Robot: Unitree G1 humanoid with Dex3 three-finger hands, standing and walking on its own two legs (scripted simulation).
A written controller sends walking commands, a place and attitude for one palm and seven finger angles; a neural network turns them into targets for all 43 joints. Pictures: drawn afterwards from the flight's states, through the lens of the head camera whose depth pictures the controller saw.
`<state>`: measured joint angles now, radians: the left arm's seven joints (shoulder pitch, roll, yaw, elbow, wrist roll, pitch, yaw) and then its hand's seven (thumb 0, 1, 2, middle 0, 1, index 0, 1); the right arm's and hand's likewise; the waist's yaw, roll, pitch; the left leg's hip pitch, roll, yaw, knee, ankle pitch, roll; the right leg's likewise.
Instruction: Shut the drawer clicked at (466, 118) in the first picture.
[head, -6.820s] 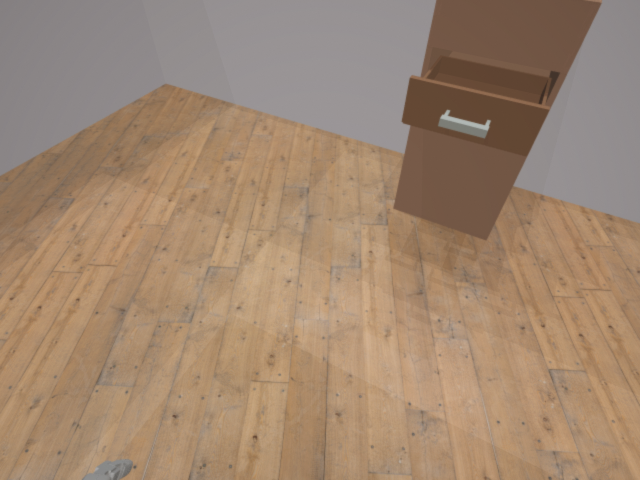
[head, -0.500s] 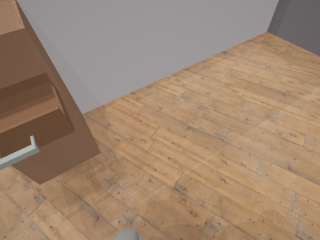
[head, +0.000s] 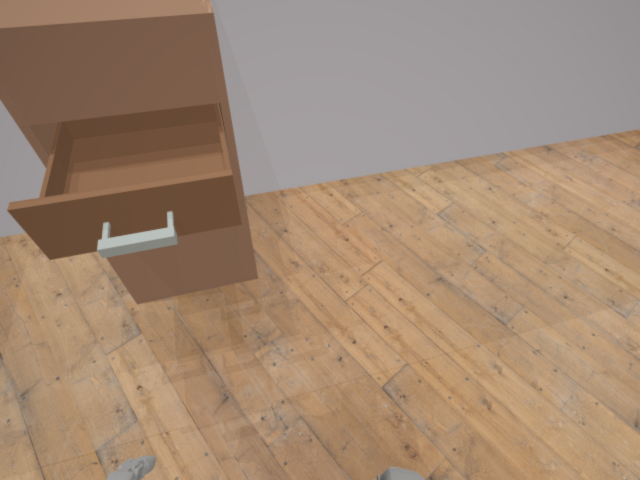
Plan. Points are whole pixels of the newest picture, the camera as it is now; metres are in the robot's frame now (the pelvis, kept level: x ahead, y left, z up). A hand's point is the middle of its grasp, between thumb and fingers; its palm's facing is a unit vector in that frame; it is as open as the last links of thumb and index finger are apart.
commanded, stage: turn to face it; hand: left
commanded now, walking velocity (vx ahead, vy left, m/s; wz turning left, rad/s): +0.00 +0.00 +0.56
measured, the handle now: (138, 232) +0.54 +0.38 -0.11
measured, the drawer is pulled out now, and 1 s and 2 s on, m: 0.25 0.25 0.25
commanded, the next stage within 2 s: take the last steps up to it in 0.42 s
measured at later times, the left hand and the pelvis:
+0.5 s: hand out of the picture -0.04 +0.16 -0.15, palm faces +0.31 -0.91 -0.27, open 7.3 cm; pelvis -0.04 -0.05 +0.00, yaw +16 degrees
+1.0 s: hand out of the picture -0.06 +0.20 -0.17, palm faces +0.37 -0.91 -0.18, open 7.3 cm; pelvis -0.01 +0.02 +0.01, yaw +19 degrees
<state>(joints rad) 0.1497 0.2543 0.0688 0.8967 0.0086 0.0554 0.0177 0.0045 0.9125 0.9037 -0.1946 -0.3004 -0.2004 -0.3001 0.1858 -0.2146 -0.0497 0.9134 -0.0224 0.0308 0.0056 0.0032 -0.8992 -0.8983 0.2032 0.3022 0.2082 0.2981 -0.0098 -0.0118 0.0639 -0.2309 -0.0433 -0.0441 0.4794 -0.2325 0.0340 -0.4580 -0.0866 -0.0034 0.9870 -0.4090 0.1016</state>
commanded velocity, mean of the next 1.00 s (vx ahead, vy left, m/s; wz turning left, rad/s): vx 0.15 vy -0.01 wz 0.20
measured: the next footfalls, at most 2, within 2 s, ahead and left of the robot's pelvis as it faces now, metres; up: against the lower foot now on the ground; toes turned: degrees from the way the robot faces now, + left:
right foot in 0.14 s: +0.06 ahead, -0.14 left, +0.00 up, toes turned +4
left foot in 0.62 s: -0.07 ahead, +0.09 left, +0.00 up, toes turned +21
